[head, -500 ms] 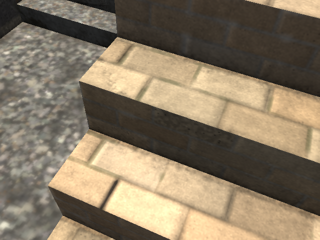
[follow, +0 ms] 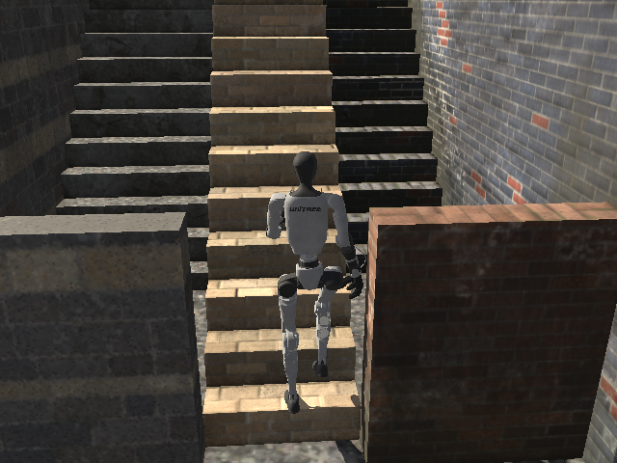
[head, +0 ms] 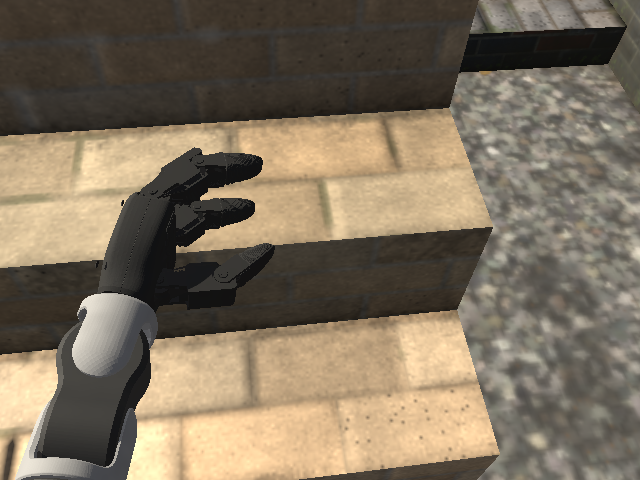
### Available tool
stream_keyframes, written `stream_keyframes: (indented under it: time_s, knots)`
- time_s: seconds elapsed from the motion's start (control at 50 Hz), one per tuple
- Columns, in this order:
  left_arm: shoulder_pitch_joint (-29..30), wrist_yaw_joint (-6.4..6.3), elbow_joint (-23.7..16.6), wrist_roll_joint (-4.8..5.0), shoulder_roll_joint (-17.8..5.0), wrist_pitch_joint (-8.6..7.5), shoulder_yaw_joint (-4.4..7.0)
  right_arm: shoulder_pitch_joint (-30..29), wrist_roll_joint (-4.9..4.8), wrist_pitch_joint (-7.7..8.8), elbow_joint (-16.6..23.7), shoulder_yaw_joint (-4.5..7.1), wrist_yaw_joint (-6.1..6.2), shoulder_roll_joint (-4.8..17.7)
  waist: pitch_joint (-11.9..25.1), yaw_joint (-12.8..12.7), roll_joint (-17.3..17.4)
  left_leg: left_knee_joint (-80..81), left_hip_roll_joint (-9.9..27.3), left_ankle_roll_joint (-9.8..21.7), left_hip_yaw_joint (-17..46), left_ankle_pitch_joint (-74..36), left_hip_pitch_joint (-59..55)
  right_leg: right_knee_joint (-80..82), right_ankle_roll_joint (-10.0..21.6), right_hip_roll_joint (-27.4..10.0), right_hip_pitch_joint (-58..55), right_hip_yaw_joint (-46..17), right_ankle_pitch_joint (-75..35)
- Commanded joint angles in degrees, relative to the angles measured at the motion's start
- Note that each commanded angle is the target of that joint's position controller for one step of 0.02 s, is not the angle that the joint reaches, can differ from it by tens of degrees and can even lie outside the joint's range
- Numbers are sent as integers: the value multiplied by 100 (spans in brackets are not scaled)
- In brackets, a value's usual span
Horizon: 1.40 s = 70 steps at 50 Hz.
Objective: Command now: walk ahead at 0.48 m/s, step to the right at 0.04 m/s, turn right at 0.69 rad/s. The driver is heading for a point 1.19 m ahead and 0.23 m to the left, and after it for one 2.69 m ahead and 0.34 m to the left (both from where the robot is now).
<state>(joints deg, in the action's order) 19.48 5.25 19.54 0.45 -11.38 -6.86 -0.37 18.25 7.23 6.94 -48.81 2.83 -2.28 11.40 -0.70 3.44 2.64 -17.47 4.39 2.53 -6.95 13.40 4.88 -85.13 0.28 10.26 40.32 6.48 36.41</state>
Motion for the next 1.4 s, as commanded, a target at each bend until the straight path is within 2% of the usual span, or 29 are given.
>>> stream_keyframes:
  time_s: [0.02, 0.06, 0.08, 0.1, 0.12, 0.16, 0.2, 0.28, 0.36, 0.4, 0.42, 0.5, 0.58, 0.64, 0.7, 0.76, 0.8, 0.86, 0.88, 0.96, 1.02, 1.06, 1.1, 1.14, 1.18, 1.22, 1.28, 1.32, 1.4]
  knots:
    - [-1309, 66, 18, 42, 273, 70, -266, -1530, -706, -279, 1064, 370, 376, 1426, 1682, -818, 1157, -1267, 1369, 659, 760, -11942, -1595, 4296, 162, -1094, -1163, -849, -976]
    - [-3567, -67, 950, 100, -1372, 276, 612, -2370, -1141, -480, 1570, 525, 483, 2046, 2111, -2073, -1609, -4867, 356, -357, 354, -7419, 104, 7985, 327, -1323, -4471, -1238, -5503]
    - [-3567, -117, 1693, -93, -734, 380, 378, -2016, -1334, -308, 1536, 445, 476, 1264, 402, -1275, -3250, -7276, -715, -611, 30, 2959, 3695, 8935, 734, -2033, -5956, -1606, -9003]
    - [-3036, -337, 1840, -318, -787, 524, 123, -1403, -1038, -286, 1048, 53, 497, 84, -15, -404, -3677, -11175, -1257, -428, 490, 4996, 7636, 5374, 523, -2523, -7354, -1455, -13768]
    - [-3479, -617, 1891, -184, -1182, 766, 390, -237, -879, -234, 754, -38, 202, 264, 1938, -644, -2854, -12014, -1478, -385, 1572, 3954, 7844, 4615, 1444, -3698, -7882, -1782, -14467]
    - [-3008, -612, 1987, -36, -957, 1135, 418, -461, -881, -354, 756, -169, 121, 200, 1332, -443, -509, -11953, -1041, -537, 987, 3616, 7687, 5429, 1040, -3044, -6271, -1679, -9374]
    - [-1979, -680, 1821, 201, -748, 1123, 308, -493, -826, -622, 971, -380, 177, -314, 596, 243, -576, -11499, -852, -739, 558, 3378, 6950, 5780, 362, -2493, -4442, -1254, -8017]
    - [-1247, -1162, 1048, -225, -882, 1358, 198, -1081, -780, -969, 2125, -470, 538, -394, 575, 462, -1564, -8004, -1086, -646, -605, 2035, 3587, 7237, 334, -1674, -1993, 146, -9520]
    - [-786, -1260, 943, 123, -1335, 961, 289, 1344, -436, -1082, 1532, 79, 574, 992, 1397, 1236, -1474, -6177, -991, 372, 24, 2138, 2450, 5362, 661, -2433, -4330, -3, -14521]
    - [-687, -1173, 699, 213, -792, 1163, 232, 919, -369, -1113, 1624, 124, 315, 1064, 598, 1021, 751, -2497, -546, 1358, 2548, 583, 1618, 1887, 55, -940, -2542, -412, -3354]
    - [-767, -995, 153, 24, -584, 1177, 225, -134, -298, -910, 2018, 47, 451, 1096, 398, 273, 1604, -1004, -15, 2080, 6167, 1617, 2895, -546, -365, 311, -1551, -1705, -1400]
    - [-2397, -343, 337, -282, -235, 827, 140, -1036, -1009, -541, 2150, -49, 521, 284, -830, -931, -570, -2193, -645, 1258, 4076, 3467, 4914, -893, -115, -300, -952, -1636, -2031]
    - [-1914, -316, 656, -462, -141, 365, -146, -1456, -543, -127, 1974, -371, 110, 198, 414, -831, 111, -2880, -886, 816, 1727, 1247, 5475, 184, 147, -619, -2365, -365, -2442]
    - [-2308, -461, 697, -533, 210, 384, -324, -1607, -667, -292, 2155, -374, 162, 182, 196, -847, 477, -2971, -1122, 467, 1883, 1303, 5323, 3594, 588, -826, -2775, -470, -2643]
    - [-1649, -512, 1084, -269, 721, 451, -408, -1323, -948, -402, 2239, -285, 121, 100, -313, -11, -959, -5842, -1278, 275, 954, 2278, 5381, 7098, 477, -1210, -3188, -5, -5575]
    - [-1394, -737, 1457, -351, -248, 312, -219, -1187, -976, -123, 2837, -433, -83, 105, 558, 523, -297, -7674, -1368, 227, 643, 2161, 4095, 7519, 230, -1706, -3061, 149, -8417]
    - [-1214, -838, 1515, -412, -1500, 343, 241, 431, -971, -130, 2669, -539, -24, 251, 2091, 917, -1508, -7764, -739, 263, 978, 2584, 4287, 6020, 919, -3228, -4378, -257, -10212]
    - [-664, -904, 1262, -195, -1355, 647, 213, -483, -868, -293, 2399, -124, 90, 1156, 1888, 846, 264, -7480, -1343, 321, 252, 1904, 3640, 6289, 824, -2414, -3708, 480, -8888]
    - [-851, -865, 1441, -214, -1822, 516, 314, 190, -759, -433, 2356, -163, 153, 1119, 2162, 1163, -434, -6796, -1130, 450, 98, 2064, 2519, 6274, 1246, -3311, -3355, 184, -9537]
    - [-991, -869, 1186, -173, -1250, 847, 73, -239, -654, -608, 2343, 318, 56, 1853, 1040, 878, 587, -3063, -1362, 1195, 2742, 3760, 3287, 4166, 1252, -1535, -3362, 515, -7068]
    - [-1528, -449, 697, -529, -313, 513, -233, -727, -550, -190, 2175, -96, -17, 773, 100, -652, 1200, -26, -1282, 1054, 5932, 3481, 5449, 1876, 1308, -54, -3889, -841, -1584]
    - [-2876, -342, 1111, -810, -173, 297, -264, -1471, -773, -145, 2406, -261, 157, 115, 5, -1347, 201, -2233, -1593, 312, 4640, 1538, 7398, 2664, 1705, -677, -5020, -1679, -1206]
    - [-2150, -317, 1168, -685, 597, 255, -466, -1707, -1387, -400, 2309, -371, 325, -205, -594, -953, -2686, -6305, -2078, -269, 910, 1631, 7664, 7676, 1151, -2050, -4777, -1058, -3717]
    - [-1044, -397, 1063, -457, 269, 438, -380, -538, -1162, -534, 2422, -236, 408, 430, -584, 578, -1912, -8681, -1851, -414, 623, 1664, 5221, 8710, 668, -1564, -2423, 355, -5556]
    - [-1235, -689, 1128, -220, -707, 587, -85, 591, -1021, -623, 2465, -304, 414, 587, 394, 888, -1051, -9922, -1705, -448, 843, 1983, 5279, 7255, 589, -1997, -3547, 218, -8573]
    - [-2186, -867, 1470, -368, -828, 648, 21, -501, -1197, -272, 2846, -685, 280, 35, -499, 245, -802, -9543, -1140, -440, 709, 2517, 8509, 6589, 302, -2265, -5637, 224, -7970]
    - [-2696, -878, 1728, -226, -1271, 761, 259, -1431, -878, -146, 3132, -929, 155, 48, 1254, -182, -344, -8268, -96, -627, 142, 2329, 8448, 6898, 467, -2605, -6678, 106, -6086]
    - [-2455, -795, 1850, 12, -2231, 519, 604, -645, -1030, -270, 3105, -1029, 222, -87, 1998, 552, -1438, -8779, 1269, -519, 1746, 1446, 7913, 7505, 1195, -4484, -6090, -1784, -1805]
    - [-4337, -799, 2433, 17, -1414, 526, 578, -3664, -867, -192, 3605, -1213, 342, -331, -249, -1141, -24, -9978, 752, -1188, 975, 3297, 11709, 7406, 1028, -3529, -7388, -1493, -1926]
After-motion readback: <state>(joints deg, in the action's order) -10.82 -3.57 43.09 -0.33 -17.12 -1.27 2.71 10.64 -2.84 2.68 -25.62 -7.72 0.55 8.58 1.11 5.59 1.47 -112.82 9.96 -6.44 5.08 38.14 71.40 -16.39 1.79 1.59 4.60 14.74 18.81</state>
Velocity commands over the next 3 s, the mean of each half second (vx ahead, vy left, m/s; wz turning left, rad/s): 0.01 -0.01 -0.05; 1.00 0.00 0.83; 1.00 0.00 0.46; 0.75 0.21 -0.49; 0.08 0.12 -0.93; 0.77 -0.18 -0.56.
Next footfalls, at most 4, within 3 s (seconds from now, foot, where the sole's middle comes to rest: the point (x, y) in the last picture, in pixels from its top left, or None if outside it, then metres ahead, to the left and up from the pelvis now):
0.08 right None -0.06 -0.08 -0.79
0.38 left None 0.15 0.02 -0.58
0.76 right None -0.04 -0.17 -0.79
1.56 left None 0.13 0.29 -0.58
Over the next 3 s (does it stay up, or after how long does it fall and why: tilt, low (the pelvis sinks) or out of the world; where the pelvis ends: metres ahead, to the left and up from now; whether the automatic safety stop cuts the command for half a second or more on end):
stays up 0.20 0.05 0.20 its command is cut before an obstacle after 0.0 s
